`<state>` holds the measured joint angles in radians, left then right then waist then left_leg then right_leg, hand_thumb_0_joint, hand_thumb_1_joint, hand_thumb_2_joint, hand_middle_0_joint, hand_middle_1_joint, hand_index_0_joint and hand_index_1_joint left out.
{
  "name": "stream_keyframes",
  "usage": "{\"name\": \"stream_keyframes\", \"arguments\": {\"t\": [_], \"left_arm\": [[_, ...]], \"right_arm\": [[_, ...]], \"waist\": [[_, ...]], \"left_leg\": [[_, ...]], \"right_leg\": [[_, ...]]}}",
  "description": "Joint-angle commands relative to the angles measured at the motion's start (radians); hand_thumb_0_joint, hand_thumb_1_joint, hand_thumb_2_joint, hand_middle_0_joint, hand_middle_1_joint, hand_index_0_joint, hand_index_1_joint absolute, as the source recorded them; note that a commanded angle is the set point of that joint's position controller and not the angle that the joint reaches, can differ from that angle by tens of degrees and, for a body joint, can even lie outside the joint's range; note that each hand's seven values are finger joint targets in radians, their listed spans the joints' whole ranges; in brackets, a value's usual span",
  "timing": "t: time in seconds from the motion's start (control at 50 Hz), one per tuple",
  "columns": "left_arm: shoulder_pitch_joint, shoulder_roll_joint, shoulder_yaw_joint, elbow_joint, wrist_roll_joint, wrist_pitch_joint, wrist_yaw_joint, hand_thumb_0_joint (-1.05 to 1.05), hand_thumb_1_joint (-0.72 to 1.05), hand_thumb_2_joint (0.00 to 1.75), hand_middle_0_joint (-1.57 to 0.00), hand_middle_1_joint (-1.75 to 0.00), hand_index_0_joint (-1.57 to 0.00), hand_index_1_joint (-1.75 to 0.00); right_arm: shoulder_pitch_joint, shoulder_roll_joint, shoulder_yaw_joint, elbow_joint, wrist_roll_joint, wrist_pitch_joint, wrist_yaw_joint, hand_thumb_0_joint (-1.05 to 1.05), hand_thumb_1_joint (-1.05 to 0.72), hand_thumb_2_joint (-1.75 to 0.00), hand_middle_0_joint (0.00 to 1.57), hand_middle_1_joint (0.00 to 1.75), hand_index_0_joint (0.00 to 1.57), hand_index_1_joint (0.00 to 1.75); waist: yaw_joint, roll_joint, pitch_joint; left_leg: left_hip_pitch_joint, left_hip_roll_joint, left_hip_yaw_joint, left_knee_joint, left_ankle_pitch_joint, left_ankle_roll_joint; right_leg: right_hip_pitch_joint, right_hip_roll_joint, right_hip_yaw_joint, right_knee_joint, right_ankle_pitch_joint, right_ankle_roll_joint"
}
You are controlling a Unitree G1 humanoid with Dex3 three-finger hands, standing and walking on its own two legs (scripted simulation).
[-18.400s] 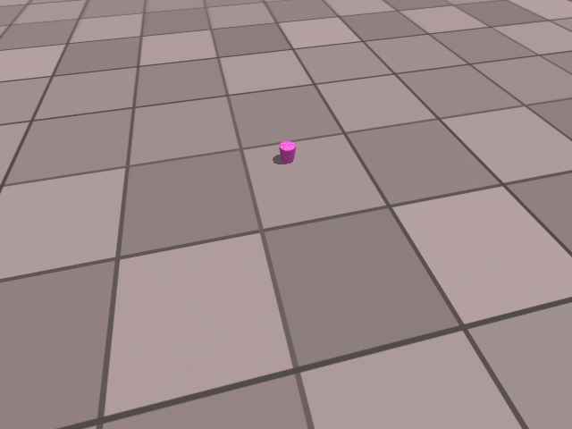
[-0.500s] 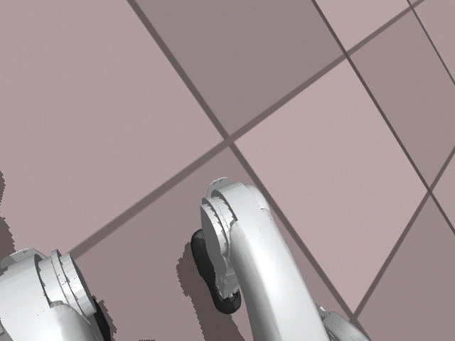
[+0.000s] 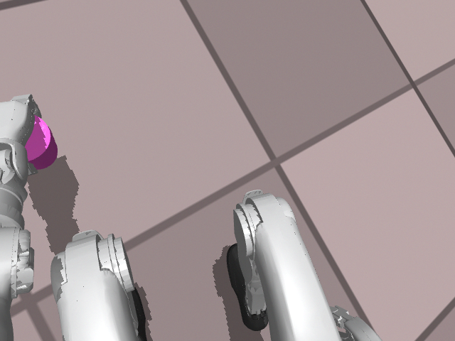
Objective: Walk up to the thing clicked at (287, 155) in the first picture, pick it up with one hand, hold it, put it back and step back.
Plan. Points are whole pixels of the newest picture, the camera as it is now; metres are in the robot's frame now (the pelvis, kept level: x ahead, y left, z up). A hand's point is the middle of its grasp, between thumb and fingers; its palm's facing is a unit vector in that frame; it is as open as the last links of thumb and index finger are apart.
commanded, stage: settle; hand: left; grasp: from above
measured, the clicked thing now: (29, 145) +0.49 +0.28 -0.22
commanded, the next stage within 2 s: lift in 0.24 s
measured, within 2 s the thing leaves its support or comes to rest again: neither
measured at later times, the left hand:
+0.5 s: hand (3, 141) +0.46 +0.28 -0.12, palm faces -0.44 -0.07 -0.90, open 11.4 cm
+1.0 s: hand out of the picture +0.40 +0.30 +0.01, palm faces -0.44 -0.11 -0.89, open 11.4 cm
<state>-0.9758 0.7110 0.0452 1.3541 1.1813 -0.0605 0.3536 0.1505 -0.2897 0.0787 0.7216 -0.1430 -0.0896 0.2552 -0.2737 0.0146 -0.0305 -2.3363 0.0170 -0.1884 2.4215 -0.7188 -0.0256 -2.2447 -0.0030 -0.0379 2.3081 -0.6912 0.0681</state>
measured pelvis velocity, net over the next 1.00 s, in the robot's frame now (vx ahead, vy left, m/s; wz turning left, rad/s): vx -0.01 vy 0.00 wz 0.09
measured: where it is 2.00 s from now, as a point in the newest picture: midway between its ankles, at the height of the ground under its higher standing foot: (195, 323)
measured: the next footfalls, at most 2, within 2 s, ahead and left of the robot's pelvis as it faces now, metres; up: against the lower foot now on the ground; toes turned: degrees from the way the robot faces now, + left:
none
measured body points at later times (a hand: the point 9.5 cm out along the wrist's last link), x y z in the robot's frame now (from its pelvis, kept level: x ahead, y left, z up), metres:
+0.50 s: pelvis -0.01 -0.01 +0.02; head +0.22 +0.05 +0.40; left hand +0.48 +0.28 -0.07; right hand +0.03 -0.28 -0.09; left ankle +0.06 +0.13 -0.30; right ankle +0.10 -0.14 -0.30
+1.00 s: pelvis -0.01 +0.00 +0.11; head +0.17 +0.05 +0.52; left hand +0.42 +0.30 +0.06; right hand +0.10 -0.27 +0.00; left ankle +0.06 +0.13 -0.30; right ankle +0.10 -0.14 -0.30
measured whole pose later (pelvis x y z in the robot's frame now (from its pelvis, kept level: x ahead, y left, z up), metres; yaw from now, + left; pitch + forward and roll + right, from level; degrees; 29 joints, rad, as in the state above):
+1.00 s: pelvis -0.01 +0.00 +0.11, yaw +5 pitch +34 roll -6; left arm -0.68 0.59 -0.05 0.89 1.04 -0.03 0.07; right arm 0.18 -0.27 -0.02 0.65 -0.01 0.07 0.05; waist -0.15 0.05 -0.17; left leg -1.98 0.03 -0.10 2.04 -0.64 -0.01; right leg -1.92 -0.04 -0.01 1.97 -0.63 0.06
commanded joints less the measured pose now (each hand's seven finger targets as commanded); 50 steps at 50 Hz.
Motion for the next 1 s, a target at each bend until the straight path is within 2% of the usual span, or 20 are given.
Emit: {"name": "stream_keyframes", "arguments": {"t": [0.0,0.06,0.12,0.3,0.32,0.34,0.36,0.38,0.46,0.5,0.54,0.64,0.68,0.7,0.72,0.76,0.8,0.92,0.94,0.98], "left_arm": [[-0.401,0.203,0.003,-0.195,-0.011,-0.020,-0.021,0.00,0.59,1.14,-0.96,-1.04,-0.96,-1.04],[-0.402,0.232,0.013,-0.209,-0.011,-0.044,-0.044,0.00,0.60,1.14,-0.97,-1.03,-0.98,-1.03],[-0.440,0.248,0.017,-0.217,-0.004,-0.069,-0.057,0.00,0.60,1.16,-0.97,-1.04,-0.97,-1.04],[-0.464,0.297,0.038,-0.196,0.019,-0.090,-0.033,0.00,0.53,1.09,-0.95,-1.04,-0.96,-1.03],[-0.449,0.279,0.035,-0.181,0.018,-0.085,-0.034,0.00,0.47,1.08,-0.87,-0.96,-0.88,-0.95],[-0.446,0.259,0.021,-0.198,0.011,-0.082,-0.040,0.00,0.47,1.06,-0.91,-1.01,-0.92,-1.01],[-0.462,0.269,0.023,-0.234,0.009,-0.081,-0.045,0.00,0.43,1.09,-0.83,-0.93,-0.84,-0.94],[-0.443,0.313,0.046,-0.242,0.010,-0.074,-0.046,0.00,0.45,1.05,-0.88,-1.01,-0.89,-1.00],[-0.409,0.243,0.019,-0.261,-0.030,-0.044,-0.086,0.00,0.55,1.05,-0.90,-1.02,-0.92,-1.00],[-0.409,0.292,0.039,-0.309,-0.037,-0.034,-0.104,0.00,0.53,1.06,-0.88,-1.02,-0.90,-1.01],[-0.370,0.250,0.021,-0.328,-0.047,-0.025,-0.125,0.00,0.54,1.06,-0.88,-1.04,-0.90,-1.01],[-0.297,0.258,0.031,-0.416,-0.067,-0.019,-0.166,0.00,0.53,1.08,-0.87,-1.04,-0.89,-1.02],[-0.267,0.214,0.010,-0.449,-0.081,-0.017,-0.185,0.00,0.53,1.07,-0.89,-1.01,-0.90,-0.99],[-0.277,0.237,0.018,-0.496,-0.086,-0.018,-0.192,0.00,0.52,1.08,-0.87,-1.04,-0.89,-1.02],[-0.274,0.249,0.031,-0.532,-0.093,-0.018,-0.195,0.00,0.52,1.09,-0.87,-1.03,-0.89,-1.01],[-0.236,0.200,0.004,-0.581,-0.103,-0.015,-0.206,0.00,0.51,1.08,-0.86,-1.02,-0.88,-1.01],[-0.176,0.190,0.009,-0.577,-0.109,-0.006,-0.214,0.00,0.52,1.05,-0.86,-1.01,-0.88,-0.99],[-0.117,0.160,0.001,-0.722,-0.149,0.021,-0.237,0.00,0.55,1.04,-0.88,-1.01,-0.90,-0.98],[-0.103,0.117,-0.028,-0.733,-0.154,0.025,-0.243,0.00,0.55,1.04,-0.88,-1.01,-0.90,-0.98],[-0.058,0.153,0.002,-0.751,-0.155,0.033,-0.242,0.00,0.53,1.05,-0.87,-0.99,-0.89,-0.97]], "right_arm": [[0.255,-0.274,-0.094,-0.006,0.011,0.031,-0.044,0.00,-0.92,-0.91,0.20,0.30,0.20,0.30],[0.241,-0.255,-0.089,-0.022,0.015,0.047,-0.062,0.00,-0.92,-0.91,0.20,0.30,0.20,0.30],[0.231,-0.245,-0.086,-0.035,0.014,0.058,-0.083,0.00,-0.92,-0.91,0.20,0.30,0.20,0.30],[0.227,-0.238,-0.081,-0.044,0.012,0.073,-0.126,0.00,-0.94,-0.92,0.20,0.30,0.20,0.30],[0.230,-0.238,-0.085,-0.046,0.015,0.074,-0.128,0.00,-0.89,-0.89,0.20,0.30,0.20,0.30],[0.225,-0.230,-0.086,-0.048,0.014,0.076,-0.130,0.00,-0.94,-0.92,0.20,0.30,0.20,0.30],[0.233,-0.233,-0.090,-0.044,0.018,0.081,-0.134,0.00,-0.89,-0.89,0.20,0.30,0.20,0.30],[0.234,-0.239,-0.094,-0.046,0.025,0.082,-0.137,0.00,-0.94,-0.91,0.20,0.30,0.20,0.30],[0.244,-0.232,-0.107,-0.045,0.042,0.094,-0.147,0.00,-0.92,-0.91,0.20,0.30,0.20,0.30],[0.251,-0.237,-0.117,-0.053,0.054,0.102,-0.156,0.00,-0.92,-0.91,0.20,0.30,0.20,0.30],[0.249,-0.226,-0.122,-0.057,0.061,0.108,-0.160,0.00,-0.92,-0.91,0.20,0.30,0.20,0.30],[0.248,-0.221,-0.136,-0.078,0.083,0.122,-0.175,0.00,-0.92,-0.91,0.20,0.30,0.20,0.30],[0.249,-0.210,-0.137,-0.086,0.090,0.125,-0.178,0.00,-0.92,-0.91,0.20,0.30,0.20,0.30],[0.243,-0.212,-0.141,-0.096,0.095,0.127,-0.181,0.00,-0.92,-0.91,0.20,0.30,0.20,0.30],[0.238,-0.217,-0.147,-0.100,0.100,0.129,-0.186,0.00,-0.92,-0.91,0.20,0.30,0.20,0.30],[0.232,-0.206,-0.151,-0.114,0.107,0.131,-0.191,0.00,-0.92,-0.91,0.20,0.30,0.20,0.30],[0.221,-0.206,-0.156,-0.113,0.114,0.133,-0.198,0.00,-0.91,-0.91,0.20,0.30,0.20,0.30],[0.196,-0.192,-0.172,-0.132,0.128,0.140,-0.221,0.00,-0.91,-0.90,0.20,0.30,0.20,0.30],[0.189,-0.180,-0.170,-0.132,0.129,0.140,-0.225,0.00,-0.91,-0.90,0.20,0.30,0.20,0.30],[0.181,-0.182,-0.174,-0.124,0.134,0.140,-0.236,0.00,-0.91,-0.90,0.20,0.30,0.20,0.30]], "waist": [[-0.048,0.322,-0.715],[-0.024,0.300,-0.726],[-0.027,0.280,-0.732],[-0.008,0.303,-0.752],[-0.007,0.314,-0.745],[-0.009,0.322,-0.761],[0.000,0.320,-0.798],[0.020,0.328,-0.823],[0.017,0.316,-0.806],[0.039,0.316,-0.842],[0.042,0.317,-0.826],[0.064,0.269,-0.827],[0.061,0.244,-0.815],[0.072,0.261,-0.834],[0.085,0.273,-0.845],[0.087,0.281,-0.856],[0.092,0.267,-0.804],[0.117,0.265,-0.839],[0.109,0.261,-0.819],[0.129,0.244,-0.816]], "left_leg": [[0.580,-0.017,0.126,-0.265,0.308,0.033],[0.560,-0.022,0.139,-0.284,0.283,0.036],[0.539,-0.024,0.148,-0.289,0.248,0.040],[0.555,-0.023,0.163,-0.310,0.212,0.039],[0.562,-0.026,0.163,-0.327,0.204,0.037],[0.577,-0.021,0.161,-0.332,0.203,0.036],[0.586,-0.022,0.163,-0.334,0.209,0.038],[0.608,-0.025,0.167,-0.343,0.219,0.038],[0.614,-0.024,0.168,-0.371,0.223,0.041],[0.633,-0.026,0.172,-0.386,0.210,0.044],[0.637,-0.026,0.174,-0.410,0.200,0.044],[0.669,-0.028,0.168,-0.459,0.183,0.050],[0.681,-0.026,0.166,-0.484,0.177,0.052],[0.700,-0.024,0.163,-0.502,0.178,0.050],[0.726,-0.026,0.155,-0.520,0.168,0.049],[0.775,-0.021,0.144,-0.560,0.169,0.045],[0.791,-0.020,0.133,-0.592,0.164,0.042],[0.933,-0.014,0.127,-0.708,0.171,0.040],[0.946,-0.011,0.128,-0.725,0.172,0.038],[0.989,-0.013,0.125,-0.762,0.186,0.037]], "right_leg": [[0.375,0.037,-0.131,-0.237,0.330,-0.104],[0.422,0.034,-0.118,-0.247,0.310,-0.101],[0.435,0.033,-0.107,-0.265,0.278,-0.098],[0.432,0.030,-0.091,-0.280,0.228,-0.102],[0.416,0.028,-0.097,-0.279,0.221,-0.104],[0.427,0.032,-0.094,-0.278,0.219,-0.105],[0.440,0.032,-0.092,-0.286,0.226,-0.103],[0.451,0.028,-0.092,-0.287,0.232,-0.106],[0.437,0.025,-0.093,-0.298,0.247,-0.105],[0.457,0.025,-0.083,-0.319,0.228,-0.106],[0.469,0.024,-0.080,-0.333,0.219,-0.107],[0.502,0.021,-0.074,-0.388,0.195,-0.105],[0.518,0.020,-0.069,-0.414,0.194,-0.102],[0.527,0.020,-0.067,-0.420,0.192,-0.103],[0.517,0.017,-0.066,-0.428,0.182,-0.107],[0.535,0.018,-0.069,-0.446,0.187,-0.107],[0.526,0.011,-0.068,-0.469,0.183,-0.106],[0.633,0.006,-0.055,-0.569,0.194,-0.099],[0.649,0.011,-0.055,-0.585,0.197,-0.098],[0.690,0.004,-0.050,-0.618,0.205,-0.096]]}}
